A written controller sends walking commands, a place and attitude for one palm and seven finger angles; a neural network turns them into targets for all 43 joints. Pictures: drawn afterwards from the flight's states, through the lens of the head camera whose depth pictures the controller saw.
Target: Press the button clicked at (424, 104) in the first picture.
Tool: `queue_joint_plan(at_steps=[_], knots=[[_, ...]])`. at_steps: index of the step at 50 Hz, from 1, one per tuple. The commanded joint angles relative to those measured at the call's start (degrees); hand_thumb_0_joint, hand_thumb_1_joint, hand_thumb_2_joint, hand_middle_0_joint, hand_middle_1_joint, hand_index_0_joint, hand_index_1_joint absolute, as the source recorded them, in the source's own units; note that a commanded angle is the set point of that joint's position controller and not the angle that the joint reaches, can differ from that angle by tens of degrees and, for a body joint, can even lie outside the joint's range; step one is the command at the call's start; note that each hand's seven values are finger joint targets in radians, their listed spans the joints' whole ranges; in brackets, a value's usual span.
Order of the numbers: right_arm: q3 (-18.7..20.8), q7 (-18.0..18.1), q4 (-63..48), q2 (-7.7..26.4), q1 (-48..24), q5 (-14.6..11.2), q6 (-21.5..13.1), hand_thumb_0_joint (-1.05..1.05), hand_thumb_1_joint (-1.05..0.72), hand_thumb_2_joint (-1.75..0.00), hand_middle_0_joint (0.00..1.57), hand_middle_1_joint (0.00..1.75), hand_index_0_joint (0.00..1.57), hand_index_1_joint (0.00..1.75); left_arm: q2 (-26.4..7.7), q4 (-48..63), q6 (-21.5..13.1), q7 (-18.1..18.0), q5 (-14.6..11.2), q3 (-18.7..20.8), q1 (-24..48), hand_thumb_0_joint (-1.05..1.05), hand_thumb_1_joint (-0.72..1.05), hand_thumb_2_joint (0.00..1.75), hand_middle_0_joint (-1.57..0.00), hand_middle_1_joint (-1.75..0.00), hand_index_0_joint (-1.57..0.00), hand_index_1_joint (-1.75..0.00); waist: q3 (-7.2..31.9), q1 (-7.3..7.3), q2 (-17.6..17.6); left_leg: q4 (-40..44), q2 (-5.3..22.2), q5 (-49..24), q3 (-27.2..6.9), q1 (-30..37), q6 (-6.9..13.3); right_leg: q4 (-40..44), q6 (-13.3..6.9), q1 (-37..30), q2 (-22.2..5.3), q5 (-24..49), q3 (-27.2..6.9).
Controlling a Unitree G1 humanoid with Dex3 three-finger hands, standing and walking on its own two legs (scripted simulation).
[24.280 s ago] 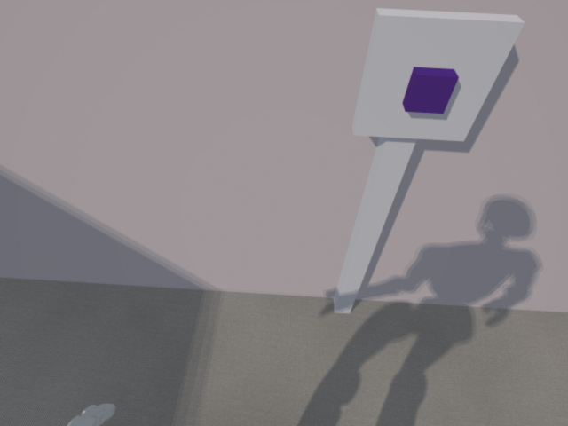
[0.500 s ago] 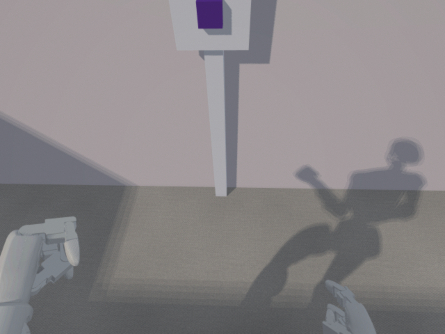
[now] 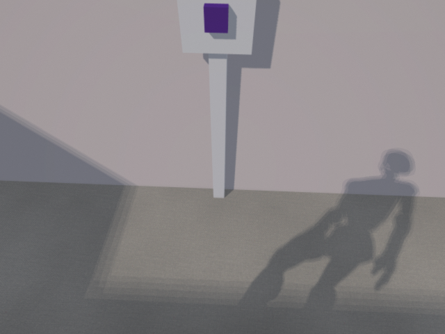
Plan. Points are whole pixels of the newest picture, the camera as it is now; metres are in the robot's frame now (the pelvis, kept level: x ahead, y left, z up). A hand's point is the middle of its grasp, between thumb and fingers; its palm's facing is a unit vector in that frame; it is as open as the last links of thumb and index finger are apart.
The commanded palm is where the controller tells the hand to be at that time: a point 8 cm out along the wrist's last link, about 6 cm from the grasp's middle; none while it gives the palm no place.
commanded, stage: let the arm hang, fingers relaxed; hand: left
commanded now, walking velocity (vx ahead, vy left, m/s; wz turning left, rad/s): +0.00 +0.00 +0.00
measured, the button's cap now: (216, 18) +0.86 +0.07 +0.18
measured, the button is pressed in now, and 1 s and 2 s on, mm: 0 0 0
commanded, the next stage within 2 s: stand and wait in 0.54 s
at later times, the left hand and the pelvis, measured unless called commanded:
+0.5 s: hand out of the picture +0.06 +0.18 -0.17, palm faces -0.02 -0.98 -0.22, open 7.3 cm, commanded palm none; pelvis +0.02 +0.00 +0.00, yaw -1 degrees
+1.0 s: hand out of the picture +0.07 +0.20 -0.16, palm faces -0.01 -0.96 -0.29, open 7.4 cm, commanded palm none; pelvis +0.03 -0.02 +0.01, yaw -1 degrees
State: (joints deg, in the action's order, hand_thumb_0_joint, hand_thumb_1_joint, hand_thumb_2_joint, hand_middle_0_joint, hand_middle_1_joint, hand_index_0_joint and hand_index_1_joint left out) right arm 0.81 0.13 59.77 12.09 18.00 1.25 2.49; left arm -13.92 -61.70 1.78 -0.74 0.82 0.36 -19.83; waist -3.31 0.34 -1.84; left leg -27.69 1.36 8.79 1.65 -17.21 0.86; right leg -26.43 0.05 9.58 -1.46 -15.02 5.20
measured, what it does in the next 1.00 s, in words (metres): stands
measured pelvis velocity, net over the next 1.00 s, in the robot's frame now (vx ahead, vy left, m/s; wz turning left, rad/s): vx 0.03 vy -0.02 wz -0.01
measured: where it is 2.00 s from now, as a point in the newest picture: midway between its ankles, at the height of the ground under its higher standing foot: outside the picture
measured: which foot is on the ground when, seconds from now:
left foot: down 0.00-1.00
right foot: down 0.00-1.00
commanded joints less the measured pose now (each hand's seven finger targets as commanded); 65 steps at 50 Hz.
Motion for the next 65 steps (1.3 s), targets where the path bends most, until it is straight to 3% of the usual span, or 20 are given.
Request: queue_joint_plan(at_steps=[1,5,11,22,26,31,56,65], knots=[[1.94,1.01,-1.53,8.61,0.44,-0.32,-1.73,0.0,-0.9,-0.9,0.2,0.3,0.2,0.3,-7.53,1.6,-2.02,-0.34,-0.03,1.77,1.67,0.0,0.9,0.9,-0.24,-0.34,-0.24,-0.34,-1.27,0.5,2.56,7.78,4.46,10.54,-6.06,3.87,1.09,9.33,-3.39,7.53,-4.61,-10.33,-6.04],[1.69,1.05,0.58,7.13,1.05,-0.27,-1.81,0.0,-0.9,-0.9,0.2,0.3,0.2,0.3,-6.67,-0.2,-2.0,-0.62,-0.13,1.7,1.87,0.0,0.9,0.9,-0.2,-0.3,-0.2,-0.3,-2.85,0.69,4.92,7.55,4.3,8.68,-5.1,4.48,0.99,9.77,-3.24,8.33,-5.08,-10.56,-6.04],[1.63,1.14,2.12,6.9,-0.37,-0.34,-2.36,0.0,-0.9,-0.9,0.2,0.3,0.2,0.3,-6.41,-1.35,-2.25,-0.8,-0.1,1.82,1.96,0.0,0.9,0.9,-0.2,-0.3,-0.2,-0.3,-2.17,0.05,1.56,9.09,4.79,5.41,-5.53,4.5,1.13,8.07,-2.76,5.6,-4.72,-4.78,-5.39],[1.37,1.35,2.94,6.43,-2.67,-0.29,-3.0,0.0,-0.9,-0.9,0.2,0.3,0.2,0.3,-5.93,-1.8,-2.57,-0.81,-0.13,2.12,5.04,0.0,0.9,0.9,-0.2,-0.3,-0.2,-0.3,-0.53,0.08,0.04,9.91,4.99,0.03,-5.18,5.66,0.67,8.28,-2.15,1.44,-5.13,1.18,-5.14],[1.44,1.47,2.86,7.29,-3.37,-0.4,-3.16,0.0,-0.9,-0.9,0.2,0.3,0.2,0.3,-6.35,-1.61,-2.86,-0.75,-0.14,2.35,5.86,0.0,0.9,0.9,-0.2,-0.3,-0.2,-0.3,0.96,0.08,1.46,9.11,4.99,-3.2,-5.02,7.07,0.66,8.81,-2.25,0.41,-5.22,3.15,-5.27],[1.54,1.6,2.9,8.22,-4.67,-0.44,-3.26,0.0,-0.9,-0.9,0.2,0.3,0.2,0.3,-6.86,-1.56,-3.02,-0.7,-0.18,2.57,6.96,0.0,0.9,0.9,-0.2,-0.3,-0.2,-0.3,1.13,0.17,0.76,8.76,5.26,-5.82,-4.81,8.17,0.59,9.37,-2.28,-0.19,-5.4,5.39,-5.26],[1.37,1.57,2.86,11.95,-9.17,-0.51,-3.24,0.0,-0.9,-0.9,0.2,0.3,0.2,0.3,-10.33,-1.53,-3.4,-0.51,-0.26,2.65,9.74,0.0,0.9,0.9,-0.2,-0.3,-0.2,-0.3,3.28,0.16,2.08,9.11,6.05,-9.92,-4.44,11.79,0.39,11.37,-2.25,-2.8,-5.93,10.81,-5.66],[1.25,1.54,2.93,12.23,-9.98,-0.42,-3.24,0.0,-0.9,-0.9,0.2,0.3,0.2,0.3,-10.94,-1.25,-3.45,-0.49,-0.36,2.56,10.59,0.0,0.9,0.9,-0.2,-0.3,-0.2,-0.3,2.17,0.16,1.99,9.37,6.08,-10.11,-4.16,11.54,0.02,11.97,-2.21,-3.33,-6.29,12.72,-5.65]])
